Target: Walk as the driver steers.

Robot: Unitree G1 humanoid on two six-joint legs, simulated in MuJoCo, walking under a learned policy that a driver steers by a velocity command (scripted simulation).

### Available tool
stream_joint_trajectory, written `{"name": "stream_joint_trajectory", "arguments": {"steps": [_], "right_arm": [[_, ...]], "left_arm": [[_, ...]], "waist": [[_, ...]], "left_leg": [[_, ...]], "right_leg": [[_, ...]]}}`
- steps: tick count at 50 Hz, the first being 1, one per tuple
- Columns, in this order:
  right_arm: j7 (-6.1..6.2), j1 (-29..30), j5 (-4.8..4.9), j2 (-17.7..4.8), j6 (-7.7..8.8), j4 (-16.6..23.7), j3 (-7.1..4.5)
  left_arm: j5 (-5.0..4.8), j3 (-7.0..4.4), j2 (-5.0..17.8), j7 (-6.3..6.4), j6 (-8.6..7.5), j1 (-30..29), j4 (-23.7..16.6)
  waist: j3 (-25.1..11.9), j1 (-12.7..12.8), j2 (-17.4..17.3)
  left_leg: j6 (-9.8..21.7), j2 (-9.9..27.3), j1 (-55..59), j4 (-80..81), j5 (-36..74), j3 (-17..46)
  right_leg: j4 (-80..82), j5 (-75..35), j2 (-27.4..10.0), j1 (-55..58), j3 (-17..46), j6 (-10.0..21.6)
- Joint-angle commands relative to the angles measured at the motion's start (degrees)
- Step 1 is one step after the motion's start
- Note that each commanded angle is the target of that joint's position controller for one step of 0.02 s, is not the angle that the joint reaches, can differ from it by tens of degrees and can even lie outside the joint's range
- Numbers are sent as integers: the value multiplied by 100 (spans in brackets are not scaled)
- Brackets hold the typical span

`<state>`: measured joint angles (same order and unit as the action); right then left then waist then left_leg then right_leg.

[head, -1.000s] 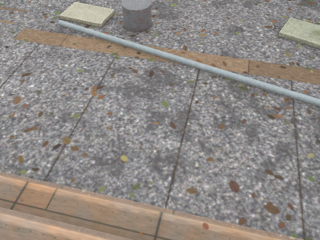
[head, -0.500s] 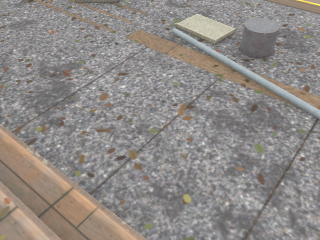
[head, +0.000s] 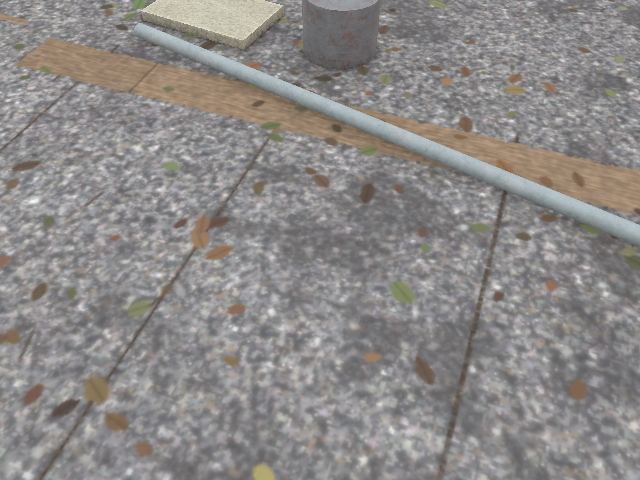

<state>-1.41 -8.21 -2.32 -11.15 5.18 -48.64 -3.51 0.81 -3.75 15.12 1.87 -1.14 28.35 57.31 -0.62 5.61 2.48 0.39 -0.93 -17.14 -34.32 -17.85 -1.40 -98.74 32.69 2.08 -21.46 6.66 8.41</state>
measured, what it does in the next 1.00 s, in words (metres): goes down: right foot 0.17 m lower, then left foot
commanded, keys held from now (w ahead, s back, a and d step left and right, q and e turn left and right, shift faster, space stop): w+e+shift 0.40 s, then w+q+shift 0.60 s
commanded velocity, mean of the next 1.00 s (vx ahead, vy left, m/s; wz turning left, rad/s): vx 1.00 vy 0.00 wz -0.21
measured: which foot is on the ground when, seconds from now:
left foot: down 0.00-0.32, up 0.34-0.64, down 0.66-1.00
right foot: up 0.00-0.30, down 0.32-0.66, up 0.68-1.00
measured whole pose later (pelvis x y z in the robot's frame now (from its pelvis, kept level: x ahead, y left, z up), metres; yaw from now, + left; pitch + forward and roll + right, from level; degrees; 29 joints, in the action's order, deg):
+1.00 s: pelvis +0.90 -0.15 -0.16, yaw -9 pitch +2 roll -1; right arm -1.3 -30.9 0.3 -12.6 4.3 -54.1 -4.2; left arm 2.1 1.3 13.7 -2.3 -4.7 -4.6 36.8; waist 1.7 -7.0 0.7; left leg 7.2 -7.9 2.2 -13.8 -16.4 11.7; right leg -38.6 0.1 -4.8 -40.2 3.8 -1.6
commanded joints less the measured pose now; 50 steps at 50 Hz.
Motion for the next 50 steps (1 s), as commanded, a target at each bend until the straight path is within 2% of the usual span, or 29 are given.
{"name": "stream_joint_trajectory", "arguments": {"steps": [1, 2, 4, 6, 8, 10, 13, 15, 16, 17, 18, 19, 20, 21, 23, 25, 27, 29, 31, 32, 33, 34, 35, 36, 38, 39, 43, 46, 50], "right_arm": [[-15, -1293, 36, -458, 292, -170, -127], [57, -1266, 69, -316, 372, -370, -52], [196, -913, 112, -775, 316, -389, -153], [236, -1228, 185, -241, 420, -619, -52], [280, -1021, 180, -182, 436, -585, 40], [305, -988, 87, -368, 353, -604, 50], [339, -1998, -22, -846, 110, -874, 57], [429, -2136, -134, -1110, -84, -1021, 17], [401, -1552, -118, -1021, -167, -906, -31], [408, -1258, -101, -776, -93, -312, 20], [342, -1212, -60, -926, -18, 158, 110], [297, -927, -138, -1022, 65, 252, 114], [230, -728, -111, -990, 226, 535, 126], [165, -533, -122, -1091, 90, 384, 62], [147, -662, -207, -940, -199, 289, 74], [96, -436, -73, -553, -198, 372, 151], [-3, -222, 137, -424, -117, 368, 183], [-26, 344, 229, -521, -128, 461, 121], [-52, 245, 186, -615, -109, 454, 37], [-53, -523, 215, -760, -115, 263, -61], [-32, -1928, 214, -907, -170, -170, -188], [17, -3214, 182, -1297, -267, -513, -369], [-26, -3274, 109, -1403, -364, -728, -381], [-94, -2328, 93, -1206, -378, -525, -272], [-48, -1681, 60, -1000, -297, -309, -284], [9, -1624, 88, -924, -243, -333, -247], [113, -1719, 244, -1018, -18, -312, -193], [75, -1814, 232, -1121, 24, -165, -252], [20, -2150, 312, -1211, 19, -103, -331]], "left_arm": [[367, -195, 542, -190, -11, -880, -675], [210, -177, 378, -309, 17, -1265, -784], [342, -64, -49, -482, 89, -1365, -873], [244, -107, 120, -629, -41, -1669, -926], [104, -1, -96, -767, -123, -2023, -1029], [22, 51, -7, -724, -37, -2009, -866], [302, 59, 339, -534, 36, -2460, -1005], [339, -141, 798, -391, 26, -682, -429], [291, -267, 1047, -363, 17, 333, -110], [63, -397, 1754, -328, 25, 642, 40], [-21, -315, 1705, -306, 2, 905, -55], [-16, -293, 1503, -293, 19, 696, -186], [129, -323, 1573, -159, -20, 184, -355], [128, -224, 1268, -38, -77, -680, -533], [175, -60, 924, 1, -304, -1415, -761], [48, -74, 956, -53, -498, -1521, -736], [-128, -71, 888, -152, -575, -1278, -621], [-120, -69, 896, -245, -607, -865, -476], [-21, -110, 1054, -228, -592, -630, -393], [103, -126, 1106, -199, -556, -789, -413], [187, -131, 1080, -158, -480, -1178, -481], [152, -133, 1039, -165, -468, -1635, -605], [56, 71, 85, -321, -529, -1640, -926], [26, 131, 169, -351, -648, -1303, -1258], [107, 156, 405, -318, -686, -1899, -1404], [189, 185, 304, -296, -644, -2144, -1494], [283, 299, 279, -329, -391, -2490, -1833], [175, 400, 252, -407, -394, -3473, -2286], [66, 426, 255, -407, -418, -3973, -2619]], "waist": [[523, -736, -1004], [1013, -526, -458], [803, -273, -1005], [510, -299, -1089], [450, -155, -600], [637, -135, -608], [1045, -467, -186], [212, 341, -120], [179, 979, 514], [-41, 583, 1121], [-757, 519, 364], [-669, 411, -379], [-583, 118, -138], [119, -460, -741], [864, -1041, -894], [883, -1092, -831], [725, -856, -245], [972, -492, -300], [738, -596, -348], [285, -1028, -113], [-365, -1816, 22], [-760, -2546, -263], [-772, -1962, -2058], [-777, -1173, -2355], [55, -988, -453], [326, -825, -55], [546, -531, -277], [817, -782, -383], [526, -1133, -589]], "left_leg": [[1238, 2454, 1337, 781, 1134, 2635], [894, 2061, 134, 829, 2129, 1644], [869, 1962, -566, 821, 2010, 998], [405, 1554, 34, 128, 1551, 462], [112, 1138, -1148, 133, -36, -489], [103, 1041, -1246, -266, 200, -848], [157, 1293, 508, -1754, 2985, -953], [254, 1307, 489, -4695, 4219, -914], [136, 581, -968, -7808, 449, -1171], [71, 229, -3506, -8720, -2632, -728], [90, 591, -4828, -7752, -2191, -3], [135, 659, -4959, -7188, -1919, 273], [134, 620, -5219, -6092, -1214, 748], [-125, 829, -4466, -5195, -883, 673], [-464, 1176, -2725, -3786, -588, 772], [-355, 1256, -1393, -2410, 787, 561], [78, 965, -289, -1313, 1912, 53], [440, 679, -472, -750, 1879, -310], [739, 169, -537, -360, 1354, -674], [825, -69, -6, -322, 1058, -708], [903, -313, 1231, -291, 860, -758], [1154, -77, 2396, -113, 274, -204], [1767, 876, 3089, 736, -1570, 2564], [2020, 1421, 3363, 1987, -2269, 4757], [1891, 1411, 2226, 2119, -1727, 4086], [1700, 1147, 1596, 2128, -1100, 3564], [1691, 591, 577, 2538, 77, 2676], [1601, 305, 87, 2846, 1106, 2308], [1280, 376, 690, 2583, 2769, 2326]], "right_leg": [[1192, -1378, -963, -3095, 239, -92], [2672, -2168, -1049, -2511, 323, -321], [3242, -3028, -825, -1657, -340, -464], [4165, -5189, -754, -1930, -282, -119], [5516, -7331, -490, -169, -811, -6], [5663, -7193, -236, 630, -1460, 23], [6530, -5389, 94, 225, -2092, 167], [7001, -4514, 178, 2020, -1820, 473], [7809, -4768, -234, 3347, -927, 1109], [5498, -7565, -958, 5060, -174, 1175], [5789, -6595, -1536, 6151, 1199, 1622], [6599, -4803, -1662, 5659, 2152, 1742], [7611, -2146, -2215, 5081, 3386, 1907], [8115, -1876, -2156, 3271, 3142, 1693], [8207, -3296, -2073, 508, 2690, 1659], [8334, -3831, -1379, -628, 1540, 1214], [8575, -3917, -802, -582, 469, 752], [8711, -4972, -763, 437, 89, 604], [8117, -7458, -901, 1789, -347, 423], [7254, -8276, -1033, 2143, -553, 321], [5781, -8588, -992, 1923, -863, 184], [3320, -7512, -522, 1010, -1221, -25], [996, -1787, 629, -1179, -1168, -318], [880, -1060, 483, -2309, -350, -244], [1788, -1690, -201, -2289, -151, -249], [2264, -1725, -382, -2032, -178, -316], [3703, -1687, -610, -1698, -408, -772], [5312, -2793, -501, -1364, -723, -1091], [6479, -3901, -303, -786, -735, -1019]]}}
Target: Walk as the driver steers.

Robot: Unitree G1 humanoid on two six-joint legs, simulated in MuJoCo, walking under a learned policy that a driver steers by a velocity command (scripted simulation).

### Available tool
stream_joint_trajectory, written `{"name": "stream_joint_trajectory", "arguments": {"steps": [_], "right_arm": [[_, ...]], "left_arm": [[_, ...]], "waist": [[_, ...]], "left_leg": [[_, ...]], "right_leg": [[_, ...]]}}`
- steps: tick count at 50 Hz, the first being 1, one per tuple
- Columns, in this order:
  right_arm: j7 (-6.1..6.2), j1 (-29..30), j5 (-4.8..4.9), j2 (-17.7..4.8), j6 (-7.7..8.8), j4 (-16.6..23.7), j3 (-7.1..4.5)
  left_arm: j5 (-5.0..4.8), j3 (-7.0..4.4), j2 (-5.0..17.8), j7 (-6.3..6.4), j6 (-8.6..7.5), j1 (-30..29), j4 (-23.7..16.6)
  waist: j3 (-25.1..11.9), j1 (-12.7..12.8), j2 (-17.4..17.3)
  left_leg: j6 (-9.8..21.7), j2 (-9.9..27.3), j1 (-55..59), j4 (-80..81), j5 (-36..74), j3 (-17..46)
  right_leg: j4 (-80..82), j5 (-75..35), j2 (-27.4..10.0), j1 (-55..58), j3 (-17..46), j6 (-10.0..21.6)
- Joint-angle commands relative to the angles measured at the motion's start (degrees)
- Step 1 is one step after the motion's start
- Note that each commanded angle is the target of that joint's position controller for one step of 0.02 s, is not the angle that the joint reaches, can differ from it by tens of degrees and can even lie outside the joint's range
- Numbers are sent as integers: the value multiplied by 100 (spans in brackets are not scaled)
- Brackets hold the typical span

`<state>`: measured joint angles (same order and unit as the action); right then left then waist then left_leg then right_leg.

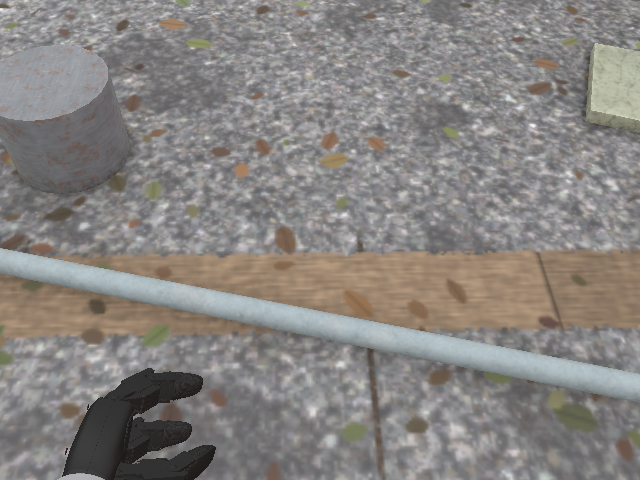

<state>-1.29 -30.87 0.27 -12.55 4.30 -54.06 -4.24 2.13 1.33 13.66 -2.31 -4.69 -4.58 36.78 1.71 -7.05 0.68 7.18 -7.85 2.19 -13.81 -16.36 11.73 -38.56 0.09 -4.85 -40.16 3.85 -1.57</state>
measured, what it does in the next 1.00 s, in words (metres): walks ahead, turning right: right foot, then left foot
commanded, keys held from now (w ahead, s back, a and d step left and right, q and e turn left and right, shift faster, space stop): w+q+shift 0.16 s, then w+e+shift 0.20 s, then e+shift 0.64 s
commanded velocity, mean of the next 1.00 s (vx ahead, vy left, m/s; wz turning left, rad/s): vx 0.58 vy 0.00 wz -0.26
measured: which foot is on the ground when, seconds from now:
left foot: down 0.00-0.10, up 0.12-0.48, down 0.50-0.92, up 0.94-1.00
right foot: up 0.00-0.10, down 0.12-0.50, up 0.52-0.76, down 0.78-1.00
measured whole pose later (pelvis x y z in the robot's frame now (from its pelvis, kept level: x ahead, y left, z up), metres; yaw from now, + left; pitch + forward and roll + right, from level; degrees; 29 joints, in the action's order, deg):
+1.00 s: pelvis +0.66 +0.03 +0.00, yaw -20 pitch +2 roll -4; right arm 0.1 -12.2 -1.0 -17.4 -0.5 -40.5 -2.2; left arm 1.0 -3.6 15.3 0.0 3.0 3.3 34.4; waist 6.4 -0.1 -4.3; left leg -4.6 10.7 -22.7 -61.5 -27.9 -5.2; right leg -28.7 31.6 9.9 -21.9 -2.5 7.7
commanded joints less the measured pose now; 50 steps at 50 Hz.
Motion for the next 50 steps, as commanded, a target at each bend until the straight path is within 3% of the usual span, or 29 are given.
{"name": "stream_joint_trajectory", "arguments": {"steps": [1, 3, 5, 6, 7, 8, 9, 10, 11, 14, 16, 19, 21, 24, 25, 26, 27, 28, 30, 31, 33, 37, 40, 43, 46, 47, 48, 49, 50], "right_arm": [[39, 160, 50, -1122, 98, 492, -273], [97, 349, 50, -1286, 83, 595, -313], [79, 710, -13, -1671, 93, 734, -400], [53, 912, -61, -1302, 145, 915, -300], [76, 507, 117, -318, 146, 1139, -69], [111, 241, 185, -669, 74, 1340, -18], [118, 811, -32, -923, 8, 1154, -46], [34, 1171, -162, -852, -2, 1172, -16], [-44, 1485, -226, -738, -10, 1248, 19], [-138, 2043, -331, -381, -85, 1720, 170], [-183, 2682, -436, -482, -96, 2112, 241], [-350, 3162, -301, -447, 5, 2355, 418], [-306, 2949, -254, -557, 56, 2204, 395], [-22, 1700, -449, -1037, 123, 1751, 208], [79, 1113, -576, -1321, 168, 1685, 130], [107, 628, -703, -1705, 174, 1768, 66], [97, 556, -369, -1602, 49, 1865, 15], [128, 1104, -222, -1229, -6, 1927, 86], [207, 1722, -189, -679, -46, 1788, 253], [251, 1686, -178, -705, 12, 1781, 247], [252, 1746, -70, -626, 61, 1723, 223], [341, 2104, -99, -714, 59, 1652, 174], [331, 2204, -75, -838, -35, 1613, 96], [309, 1405, -28, -1188, -241, 1406, -19], [203, 1347, 69, -1420, -405, 1394, -64], [100, 1684, 37, -1149, -388, 1652, 1], [74, 1833, -162, -861, -423, 1886, 100], [102, 2114, -251, -839, -408, 2052, 164], [132, 2004, -213, -856, -382, 2168, 207]], "left_arm": [[-71, -98, 466, 32, -71, -687, -630], [-70, -186, 671, 117, -97, -182, -551], [-92, -409, 1138, 303, -143, 1614, -111], [15, -563, 1524, 452, -137, 2882, 74], [287, -640, 1852, 492, -126, 3134, 123], [198, -722, 1905, 410, -91, 2657, 85], [145, -593, 1134, 359, -78, 2084, 7], [110, -502, 744, 307, -87, 1960, 138], [145, -477, 647, 281, -104, 2103, 320], [1, -415, 481, 232, -246, 2796, 921], [-155, -438, 590, 232, -279, 2845, 1011], [-153, -539, 883, 224, -238, 2290, 835], [-226, -663, 1320, 140, -234, 2625, 949], [-373, -706, 1482, 126, -200, 2979, 1082], [-412, -670, 1239, 155, -182, 2959, 991], [-480, -498, 323, 256, -90, 3647, 787], [-516, -602, 805, 420, 82, 3847, 702], [-367, -665, 945, 445, 173, 3478, 688], [-179, -661, 825, 278, 327, 2805, 643], [-180, -665, 629, 224, 430, 3155, 599], [-113, -644, 410, 204, 616, 3033, 542], [-6, -617, 337, 78, 750, 2109, 14], [-71, -553, 308, -44, 752, 1708, -175], [-134, -599, 458, -19, 719, 1285, -254], [-128, -691, 566, 104, 713, 1950, -70], [-97, -816, 971, 190, 753, 2306, 87], [-130, -974, 1530, 262, 807, 2564, -28], [-143, -995, 1635, 368, 810, 2477, -279], [-67, -947, 1569, 451, 849, 1875, -579]], "waist": [[228, 154, -417], [-150, 421, -413], [-1221, 1367, -355], [-2006, 1880, -53], [-2548, 1472, 1481], [-2808, 1105, 2262], [-1739, 1139, 1188], [-1026, 1103, 471], [-723, 1062, 148], [-335, 790, 500], [-3, 666, 389], [300, 473, 242], [165, 471, 272], [-566, -61, 171], [-983, -316, 136], [-2281, 75, -1343], [-3256, 29, -1221], [-2611, 236, -921], [-960, 458, -752], [-868, 706, -1264], [-681, 909, -1053], [-409, 1082, -943], [-312, 1041, -818], [-705, 646, -222], [-1225, 1091, -268], [-1188, 1337, 421], [-1502, 1350, 464], [-1735, 1426, 168], [-1743, 1223, 273]], "left_leg": [[528, 1114, -1038, 402, 2837, 1051], [279, 1083, -795, -326, 4016, 1042], [43, 841, -1140, -2529, 4672, 885], [49, 636, -1913, -4213, 3464, 648], [1, 56, -3618, -5955, -1273, 37], [55, 293, -4372, -6811, -1024, -323], [62, 652, -4588, -6764, -288, -482], [8, 791, -4479, -6463, 93, -551], [-38, 853, -4342, -6233, 81, -535], [-161, 878, -4643, -5751, -564, -425], [-333, 1185, -5076, -4941, -447, -745], [-570, 1045, -3053, -2697, 1148, -1132], [-623, 656, -1694, -2348, 1871, -1364], [-460, 607, -24, -1478, 2538, -1278], [-372, 1497, 1003, -1672, 3550, -702], [37, 3828, 2227, -2393, 7030, 933], [380, 4103, 2232, -2285, 7645, 1529], [280, 3592, 1489, -1993, 6719, 918], [-56, 2631, 106, -1212, 5350, -157], [150, 2904, -251, -1157, 5844, -330], [242, 2897, -839, -810, 5124, -684], [90, 2764, -1280, -473, 4201, -1517], [-244, 2307, -1535, -568, 3324, -2292], [-459, 1987, -170, -1708, 4374, -2581], [-891, 1988, -1118, -3611, 3437, -2690], [-1075, 1698, -2984, -4620, -527, -2389], [-1263, 1537, -4347, -5717, -1910, -1820], [-1302, 1569, -4606, -6120, -1840, -1348], [-1345, 1517, -4578, -5942, -1591, -1055]], "right_leg": [[715, -622, 418, 1235, -399, 18], [1111, -254, 627, 2193, -366, 131], [938, 530, 532, 4223, -252, 290], [706, 2099, -366, 5590, 527, 440], [1315, 3608, -2039, 6865, 2972, 765], [2211, 4338, -2386, 6670, 5009, 1194], [2354, 4456, -1832, 5713, 4035, 1187], [2315, 3424, -1456, 4873, 2997, 1179], [2337, 2466, -1174, 4371, 2380, 1143], [2400, 622, -865, 4028, 1751, 1318], [2811, 587, -826, 3821, 1588, 1418], [3317, -133, -230, 2102, 649, 1167], [3246, -1649, -337, 1899, 631, 1060], [768, -2986, 193, 2368, 332, 538], [-680, -1251, 536, 1567, 289, 382], [-3267, 3649, 975, 763, -126, 234], [-4319, 3599, 929, 621, 100, 316], [-4244, 3034, 659, 360, 32, 319], [-3686, 2559, 405, 95, -252, 248], [-3794, 2438, 382, 249, -224, 141], [-3601, 2356, 315, 374, -240, 44], [-2263, 1373, 84, 395, -318, 156], [-639, 648, 356, 1334, -763, 309], [137, 722, 1071, 1586, -1478, 482], [1556, -330, 1379, 3657, -1464, 754], [1567, -1208, 864, 5088, -587, 1162], [912, -2378, -55, 6112, 572, 1581], [925, -2770, -476, 5912, 1088, 1797], [1448, -1578, -800, 5310, 2012, 1949]]}}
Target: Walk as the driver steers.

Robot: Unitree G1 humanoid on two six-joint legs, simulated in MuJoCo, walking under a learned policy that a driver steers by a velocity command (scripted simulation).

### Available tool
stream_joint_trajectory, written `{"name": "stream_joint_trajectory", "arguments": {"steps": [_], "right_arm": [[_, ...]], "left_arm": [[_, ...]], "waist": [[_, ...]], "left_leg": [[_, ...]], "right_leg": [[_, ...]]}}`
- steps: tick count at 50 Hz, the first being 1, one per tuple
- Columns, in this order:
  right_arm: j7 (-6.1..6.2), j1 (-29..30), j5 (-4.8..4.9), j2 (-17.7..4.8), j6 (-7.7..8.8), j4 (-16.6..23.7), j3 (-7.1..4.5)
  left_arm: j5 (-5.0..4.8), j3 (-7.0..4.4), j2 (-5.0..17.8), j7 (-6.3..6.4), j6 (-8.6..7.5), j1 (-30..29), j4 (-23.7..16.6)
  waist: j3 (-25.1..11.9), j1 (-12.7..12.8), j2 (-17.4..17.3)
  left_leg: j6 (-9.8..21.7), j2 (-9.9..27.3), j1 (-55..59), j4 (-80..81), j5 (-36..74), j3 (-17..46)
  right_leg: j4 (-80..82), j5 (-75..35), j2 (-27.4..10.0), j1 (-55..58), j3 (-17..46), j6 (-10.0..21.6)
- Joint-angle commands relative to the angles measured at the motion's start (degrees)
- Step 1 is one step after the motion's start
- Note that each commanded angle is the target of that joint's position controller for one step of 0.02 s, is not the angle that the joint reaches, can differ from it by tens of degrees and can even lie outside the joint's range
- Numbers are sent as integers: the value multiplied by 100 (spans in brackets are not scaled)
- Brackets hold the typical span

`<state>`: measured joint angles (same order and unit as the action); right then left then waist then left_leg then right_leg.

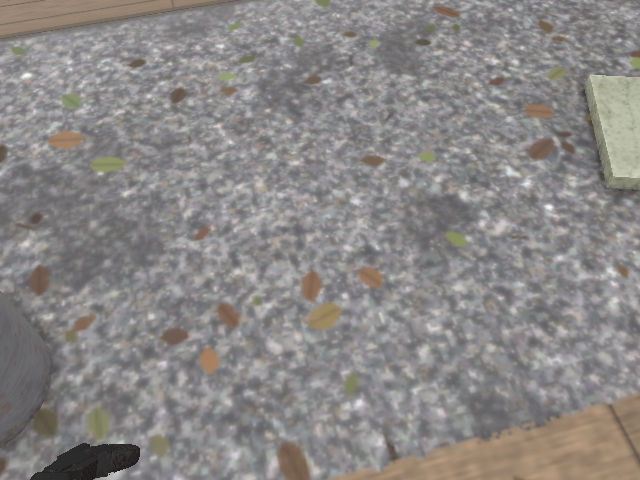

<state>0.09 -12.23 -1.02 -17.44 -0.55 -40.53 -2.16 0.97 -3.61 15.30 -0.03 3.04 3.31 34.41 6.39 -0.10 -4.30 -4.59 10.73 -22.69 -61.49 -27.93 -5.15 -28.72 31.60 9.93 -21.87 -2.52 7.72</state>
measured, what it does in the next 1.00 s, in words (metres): steps to the left, turning left: left foot, then right foot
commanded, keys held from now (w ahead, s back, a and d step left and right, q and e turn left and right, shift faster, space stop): e+shift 0.02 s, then q+shift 0.40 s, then w+q+shift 0.30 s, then w+e+shift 0.28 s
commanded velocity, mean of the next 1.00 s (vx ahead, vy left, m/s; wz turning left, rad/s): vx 0.38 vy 0.00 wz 0.27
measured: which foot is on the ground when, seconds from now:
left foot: up 0.00-0.10, down 0.12-0.56, up 0.58-0.94, down 0.96-1.00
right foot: down 0.00-0.26, up 0.28-0.58, down 0.60-1.00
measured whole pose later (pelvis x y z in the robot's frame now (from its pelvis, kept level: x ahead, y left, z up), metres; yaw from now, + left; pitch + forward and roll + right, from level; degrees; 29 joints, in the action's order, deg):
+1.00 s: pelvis +0.03 +0.12 +0.00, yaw +20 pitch +5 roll +2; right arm -5.3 -2.8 -1.1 -14.1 -1.1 -33.7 -1.7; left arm 2.2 -1.3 14.2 0.3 -3.9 32.3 48.7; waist -3.5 7.4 -0.5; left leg -1.3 4.4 -35.9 -52.2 -21.3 -1.3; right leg -11.1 21.8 -6.4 6.3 -6.3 0.4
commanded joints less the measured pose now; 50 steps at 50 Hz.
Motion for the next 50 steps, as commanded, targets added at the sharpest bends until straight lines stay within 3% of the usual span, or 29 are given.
{"name": "stream_joint_trajectory", "arguments": {"steps": [1, 3, 7, 9, 11, 12, 13, 14, 15, 16, 17, 20, 24, 26, 27, 28, 29, 30, 31, 32, 33, 34, 36, 39, 42, 44, 46, 48, 50], "right_arm": [[44, 203, -39, -601, 104, 710, -80], [136, -154, -22, -663, -48, 518, -120], [124, -740, 96, -400, -302, 487, -73], [61, -350, 124, -77, -293, 586, 28], [64, -580, 91, -127, -304, 454, -61], [49, -657, 19, -266, -307, 387, -141], [4, -942, -3, -410, -332, 386, -207], [-6, -717, 8, -898, -349, 628, -296], [3, 128, -20, -1302, -359, 892, -399], [10, 528, -58, -977, -342, 1028, -344], [16, 710, -83, -756, -322, 1072, -290], [47, 472, -30, -690, -198, 1002, -322], [-58, 21, -84, -888, -253, 946, -503], [-172, 849, -58, -793, -362, 1178, -545], [-157, 1277, -80, -668, -399, 1284, -555], [-90, 1265, -61, -451, -432, 1235, -518], [3, 601, -38, -143, -435, 1055, -467], [65, 581, -93, 423, -312, 1253, -236], [32, 855, 23, 261, -279, 1807, -162], [-40, 1372, -87, -474, -229, 1892, -299], [-147, 1276, -167, -844, -225, 1714, -453], [-220, 863, -148, -947, -260, 1442, -488], [-352, 738, -99, -846, -349, 1334, -449], [-378, 1017, -62, -343, -268, 1320, -262], [-401, 1479, -102, -297, -128, 1346, -244], [-456, 1703, -151, -280, -74, 1374, -199], [-558, 2002, -73, -166, 8, 1387, -108], [-599, 2174, 62, 33, 90, 1419, 2], [-479, 1987, -2, -145, 199, 1327, -40]], "left_arm": [[73, -370, 1166, 236, 109, 499, -456], [87, -225, 786, 170, 53, 50, -466], [184, -134, 672, 1, -9, -372, -278], [148, -59, 445, -49, 115, -94, -74], [79, -115, 623, -45, 210, 48, 145], [73, -129, 607, -43, 215, 10, 179], [82, -123, 587, -52, 217, -305, 78], [55, -55, 495, -50, 269, -472, -210], [114, 20, 427, 15, 308, -233, -327], [143, -44, 710, 58, 259, -245, -286], [155, -98, 811, 61, 205, -103, -168], [146, -20, 589, 11, 134, 166, -95], [46, 87, 443, -96, 93, 291, -275], [-87, 44, 506, -68, 134, 965, -153], [-116, -42, 648, 44, 125, 1717, 124], [-113, -69, 505, 198, 70, 2462, 552], [-94, 15, 405, 242, -67, 1948, 528], [-15, 292, 27, 178, -154, 1871, 202], [361, -35, 1305, 173, -211, 929, -112], [317, -101, 1353, 165, -370, 415, -332], [270, -13, 1126, 154, -505, 267, -298], [237, 18, 1057, 124, -576, 335, -283], [181, 27, 1078, 134, -726, 791, -17], [202, 16, 1021, 42, -834, 1897, 427], [142, -3, 991, 78, -831, 2584, 757], [99, 18, 869, 71, -834, 2680, 896], [96, 54, 674, 64, -836, 2602, 909], [109, -9, 865, 64, -816, 2587, 1013], [129, 9, 845, 28, -675, 2953, 1354]], "waist": [[-1620, 224, 159], [-1366, -120, 402], [-1642, -506, 1014], [-1442, -217, 671], [-1450, -273, 396], [-1299, -219, 188], [-1228, -396, 48], [-948, -262, -311], [-531, 199, -852], [-244, 274, -601], [-345, 369, -129], [-835, 282, 279], [-1368, 67, -433], [-985, 505, -741], [-678, 804, -646], [-509, 1069, 380], [-458, 559, 1622], [-719, 269, 1021], [-587, -197, 1899], [-65, -153, 1423], [-14, -297, 984], [-174, -349, 685], [-162, -214, 582], [-30, 246, 420], [122, 555, 530], [122, 522, 859], [154, 584, 1050], [201, 640, 1293], [-121, 650, 1053]], "left_leg": [[-176, -336, -1849, -894, -40, 763], [-155, -430, -1005, -96, 239, 549], [274, -789, 571, 1192, 232, -120], [284, -989, 554, 2208, 417, -499], [432, -1163, 1201, 3396, 1350, -473], [548, -1079, 1524, 3462, 1689, -94], [847, -478, 1959, 3367, 2051, 857], [1310, 376, 1165, 4377, 1477, 2484], [1688, 812, 140, 5214, 240, 3364], [1741, 678, -232, 5335, 219, 3317], [1605, 277, -283, 5180, 584, 2811], [1501, -263, 400, 4428, 1593, 2170], [1354, -423, 1170, 4778, 94, 2545], [869, -841, 35, 4910, 611, 2047], [567, -1164, -541, 4497, 1019, 1766], [387, -1767, -1210, 3126, 402, 1244], [624, -2057, -2537, 695, -240, 1067], [828, -1813, -3307, -653, -209, 1631], [558, -1377, -4295, -770, 607, 1469], [407, -1077, -4243, -1246, 1333, 1675], [309, -1166, -4042, -1873, 1666, 1609], [209, -1119, -3746, -2274, 1826, 1421], [204, -1015, -3513, -2619, 2133, 1148], [374, -1231, -3565, -2200, 2278, 1391], [376, -1244, -4041, -1358, 2026, 1416], [345, -789, -3980, -576, 2027, 814], [324, -496, -3125, 604, 2100, 395], [404, -651, -1996, 1587, 1431, 120], [574, -1252, -1032, 2521, 26, -370]], "right_leg": [[757, -4012, -2063, 2624, 2547, 833], [630, -3825, -1772, 1660, 1984, 565], [401, -3731, -1297, 976, 1261, -57], [215, -3620, -1235, 1649, 1119, -233], [-453, -3419, -1047, 1652, 550, -337], [-952, -2731, -739, 1217, 187, -484], [-1873, -1173, -455, 165, 58, -695], [-2766, -427, -278, -545, 243, -891], [-3403, -620, -521, -768, 460, -963], [-4046, -989, -660, -845, 534, -1044], [-4516, -1311, -645, -779, 488, -1100], [-4379, -1790, -760, -732, 413, -1077], [-2368, -621, -654, -195, 29, -1074], [-707, -47, -534, 1470, -330, -904], [518, -412, -642, 2325, -461, -710], [1680, -1753, -684, 3246, -778, -722], [788, -1179, -1553, 3573, 359, -794], [294, 160, -2801, 2863, 1728, -736], [2025, 2793, -4052, 1986, 3927, 34], [2590, 3130, -4079, 1136, 4174, 277], [2303, 2311, -3584, 957, 3358, 201], [2103, 1494, -3139, 898, 2505, 1], [2087, 686, -2767, 886, 1421, -210], [2177, 641, -2568, 1279, 1123, 11], [2354, 378, -2609, 2286, 1046, 289], [2512, 3, -2574, 2693, 1086, 412], [2625, -608, -2460, 2407, 979, 407], [2756, -1504, -2461, 2035, 797, 392], [1528, -4229, -2059, 2630, 463, 408]]}}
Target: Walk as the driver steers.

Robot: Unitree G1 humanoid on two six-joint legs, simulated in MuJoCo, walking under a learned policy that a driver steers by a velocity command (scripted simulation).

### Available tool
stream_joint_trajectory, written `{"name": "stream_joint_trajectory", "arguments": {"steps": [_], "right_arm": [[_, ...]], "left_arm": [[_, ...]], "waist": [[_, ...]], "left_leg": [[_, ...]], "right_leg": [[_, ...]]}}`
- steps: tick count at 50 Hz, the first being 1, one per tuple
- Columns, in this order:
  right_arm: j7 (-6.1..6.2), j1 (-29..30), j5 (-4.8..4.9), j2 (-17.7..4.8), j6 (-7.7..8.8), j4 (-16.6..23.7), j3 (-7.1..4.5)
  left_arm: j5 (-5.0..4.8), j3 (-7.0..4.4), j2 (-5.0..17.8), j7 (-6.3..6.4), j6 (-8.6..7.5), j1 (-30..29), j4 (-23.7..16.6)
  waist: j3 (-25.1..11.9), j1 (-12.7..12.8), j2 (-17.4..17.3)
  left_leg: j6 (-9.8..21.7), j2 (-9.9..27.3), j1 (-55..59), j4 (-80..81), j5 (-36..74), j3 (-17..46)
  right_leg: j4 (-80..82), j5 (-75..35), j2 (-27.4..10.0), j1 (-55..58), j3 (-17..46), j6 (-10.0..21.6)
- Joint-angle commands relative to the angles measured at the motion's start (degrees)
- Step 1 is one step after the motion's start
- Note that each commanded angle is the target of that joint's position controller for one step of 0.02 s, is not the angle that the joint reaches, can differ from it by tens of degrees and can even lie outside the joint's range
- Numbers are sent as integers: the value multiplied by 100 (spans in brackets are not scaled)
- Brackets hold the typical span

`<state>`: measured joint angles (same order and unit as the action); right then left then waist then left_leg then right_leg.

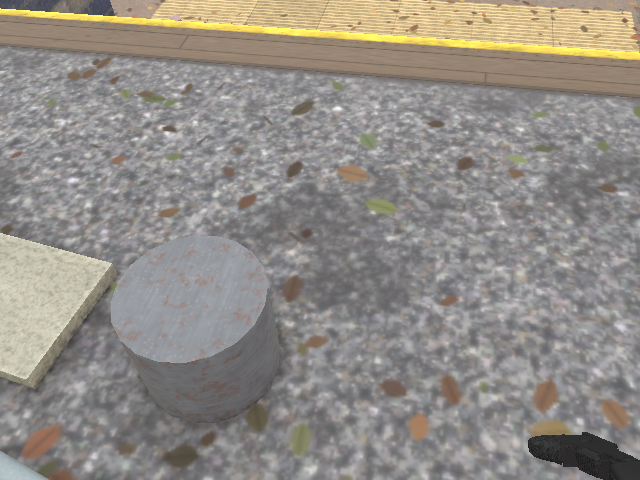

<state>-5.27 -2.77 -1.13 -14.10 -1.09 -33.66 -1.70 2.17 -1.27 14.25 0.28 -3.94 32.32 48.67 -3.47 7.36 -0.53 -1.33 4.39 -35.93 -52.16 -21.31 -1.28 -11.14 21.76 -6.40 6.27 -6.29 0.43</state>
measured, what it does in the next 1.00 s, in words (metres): walks ahead: right foot, then left foot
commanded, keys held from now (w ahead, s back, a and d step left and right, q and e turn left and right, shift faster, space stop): w+e+shift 0.34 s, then e+shift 0.12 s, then q+shift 0.54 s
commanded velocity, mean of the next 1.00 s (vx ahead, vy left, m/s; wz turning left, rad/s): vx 0.54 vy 0.00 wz -0.20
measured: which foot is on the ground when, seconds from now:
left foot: down 0.00-0.48, up 0.50-0.88, down 0.90-1.00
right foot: down 0.00-0.06, up 0.08-0.42, down 0.44-0.90, up 0.92-1.00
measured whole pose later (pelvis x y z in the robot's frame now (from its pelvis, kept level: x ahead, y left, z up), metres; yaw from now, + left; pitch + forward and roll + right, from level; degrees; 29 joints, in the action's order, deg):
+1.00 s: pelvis +0.59 -0.04 -0.02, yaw -12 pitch -1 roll -1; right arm -0.8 -17.3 -0.3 -15.7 -1.8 -43.9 -3.9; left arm 2.1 -1.3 13.7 1.3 0.0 7.4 42.6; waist 5.9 -2.5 0.1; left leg 8.6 -7.8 -24.7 -33.0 -7.3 -1.3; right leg -72.0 29.0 2.9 -23.6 -0.3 -0.5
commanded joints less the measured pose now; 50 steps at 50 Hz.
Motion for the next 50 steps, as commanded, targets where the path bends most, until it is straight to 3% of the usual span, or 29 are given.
{"name": "stream_joint_trajectory", "arguments": {"steps": [1, 2, 3, 4, 5, 8, 10, 11, 13, 16, 18, 20, 21, 22, 23, 24, 25, 26, 28, 32, 36, 40, 43, 44, 45, 46, 47, 49, 50], "right_arm": [[167, 421, -74, -502, 331, 469, -145], [295, -876, -78, -452, 387, 97, -211], [439, -2168, -188, -940, 402, -225, -381], [538, -2865, -270, -1277, 424, -336, -429], [618, -3006, -308, -1659, 414, -433, -489], [414, -2115, -179, -518, 482, -782, -211], [422, -1766, -73, -129, 492, -924, -108], [417, -2006, -137, -35, 531, -1103, -106], [474, -2972, -273, 1, 673, -1595, -67], [699, -2750, -265, -205, 720, -1757, -32], [825, -2038, -145, -566, 735, -1541, -66], [904, -1959, -5, -1337, 716, -1498, -233], [820, -1559, 100, -1438, 732, -1326, -271], [665, -1668, 132, -986, 685, -1309, -224], [644, -2249, 38, -586, 675, -857, -128], [689, -2010, 168, -846, 686, -444, -111], [753, -1789, 208, -865, 663, -401, -51], [725, -1856, 96, -905, 600, -446, -65], [672, -2172, -13, -714, 396, -763, -10], [575, -2314, 1, -344, 166, -1067, 7], [467, -1620, 133, -251, 206, -928, -13], [335, -1295, -56, -243, 196, -780, -54], [311, -1972, -141, -552, 164, -856, -225], [347, -2567, -155, -634, 197, -1008, -297], [431, -2877, -100, -1114, 237, -1042, -442], [466, -2439, 41, -1572, 136, -947, -544], [457, -2080, 215, -1761, 89, -623, -622], [504, -1449, 107, -933, -96, -530, -422], [502, -1341, 123, -851, -125, -536, -399]], "left_arm": [[-18, -191, 925, -1, 70, 320, 146], [-188, -258, 1202, 7, 70, -4, 175], [-275, -270, 1136, -39, -7, -448, -69], [-297, -92, 237, -78, -97, -976, -389], [-345, -112, 248, -39, -130, -1907, -817], [-273, -199, 297, -156, 85, -1933, -785], [-239, -195, 137, -306, 320, -1926, -822], [-250, -229, 166, -345, 364, -2153, -805], [-118, -150, 5, -306, 271, -3205, -1333], [-131, 37, -226, -455, 288, -3475, -1627], [-133, 114, -96, -557, 287, -3437, -1649], [-64, 3, 266, -516, 308, -1823, -1204], [-20, -195, 661, -405, 297, -376, -750], [-33, -388, 1130, -257, 265, -508, -470], [74, -580, 1998, -169, 310, -805, -681], [-57, -673, 2009, -103, 392, -593, -940], [-162, -611, 1687, 16, 415, -1132, -1004], [-115, -495, 1323, 76, 394, -1539, -998], [-97, -223, 708, 143, 220, -1888, -883], [-76, -157, 748, -16, -156, -1793, -413], [-153, -66, 422, -26, -150, -2339, -471], [-203, -136, 542, 143, -42, -1992, -398], [-199, -240, 745, 241, 99, -2155, -520], [-203, -260, 780, 229, 168, -2319, -596], [-162, -271, 770, 183, 216, -2210, -712], [-90, -198, 323, 99, 348, -1623, -925], [39, -61, 233, 89, 379, -1006, -905], [34, -173, 686, 102, 394, -1858, -897], [46, -180, 706, 127, 420, -2138, -1008]], "waist": [[137, -307, 675], [-575, -1040, 793], [-1414, -1622, 390], [-1608, -1833, -210], [-969, -2141, -287], [567, -1285, -952], [1022, -804, -1094], [1308, -845, -658], [1330, -1179, -629], [1087, -839, -950], [1016, -408, -494], [86, 408, -774], [-613, 1086, -792], [-472, 681, 154], [-1028, -64, 1074], [-2556, 231, 704], [-1983, -15, 281], [-1099, -351, -284], [0, -877, -674], [123, -1112, -295], [145, -1014, 526], [147, -805, 686], [75, -1133, 656], [-106, -1460, 386], [-159, -1567, -467], [-324, -793, -1553], [-1212, -685, -1230], [228, -622, 274], [397, -604, 314]], "left_leg": [[288, -895, 1880, 1860, -350, -730], [280, -729, 3978, 2507, 729, -402], [459, 407, 6273, 2562, -45, 654], [460, 1906, 7316, 2746, -889, 2269], [612, 2424, 6120, 3519, 226, 2851], [460, 1476, 4253, 3537, 1307, 746], [367, 1354, 3707, 3949, 1059, 94], [284, 1100, 4320, 3760, 2324, -197], [247, 1065, 5052, 3598, 4270, -352], [136, 985, 4779, 3789, 5046, -1023], [129, 785, 3460, 3603, 6850, -1620], [248, 1192, 2911, 1546, 8630, -1305], [183, 1242, 2293, -54, 7948, -1141], [-5, 217, 1199, -2077, 1748, -1096], [-214, -312, -317, -4585, -1376, -739], [-173, -351, -836, -5137, -870, 339], [-185, -185, -1032, -4963, -20, 501], [-151, 12, -1144, -4475, -256, 383], [-115, 160, -309, -3262, -494, 422], [106, -99, 790, -1399, 179, 424], [302, -298, 983, 490, 1955, -188], [476, -452, 1146, 1341, 2274, -490], [808, -753, 1804, 1643, 1437, -532], [1034, -840, 2415, 2123, 1727, -387], [1359, -125, 3126, 2391, 4606, 808], [2292, 1047, 3664, 2494, 7362, 3269], [2705, 1507, 3688, 3259, 5270, 4248], [2146, 886, 2328, 3786, 1473, 3495], [1769, 521, 2113, 3886, 1043, 3114]], "right_leg": [[-1665, -5226, -480, -414, 841, 1081], [-3134, -5071, -438, -1485, 829, 989], [-4838, -2431, -67, -3367, 813, 870], [-6208, 1329, 328, -5335, 987, 810], [-6789, 364, 503, -6008, 1014, 768], [-7263, -476, -199, -5903, 777, 706], [-7817, -537, -152, -6278, 716, 581], [-8214, -561, 75, -6939, 674, 601], [-7599, -91, 228, -7450, 511, 666], [-6141, -537, 402, -6501, -52, 916], [-4131, -917, 870, -4265, -713, 965], [-3614, -1073, 1357, -1808, -598, 976], [-3069, -1880, 1299, -76, -49, 1235], [-2207, -2851, 883, 777, 739, 1422], [-3199, -7585, -618, 2033, 2572, 1985], [-2460, -7537, -1300, 2745, 3893, 2763], [-1800, -6816, -1367, 2090, 4040, 2627], [-1656, -6304, -1103, 1287, 3474, 2347], [-1290, -6617, -902, -606, 2586, 1986], [-728, -6893, -513, -1726, 1183, 1410], [-495, -6043, 47, -1398, -162, 798], [-1140, -5707, -278, -848, -539, 664], [-2517, -5776, -533, -1034, -530, 585], [-3671, -5135, -343, -1322, -623, 448], [-5357, -2556, 310, -2228, -688, 143], [-7177, 1723, 1550, -3737, -120, -155], [-7348, 1550, 1190, -3846, 1135, -200], [-6563, 689, 783, -4105, 1148, -181], [-5948, 350, 630, -4018, 1138, -182]]}}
